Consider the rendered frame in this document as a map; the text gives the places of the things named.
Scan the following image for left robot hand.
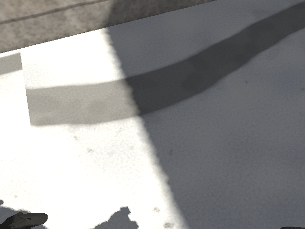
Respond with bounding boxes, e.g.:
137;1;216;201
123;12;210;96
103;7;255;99
0;212;48;229

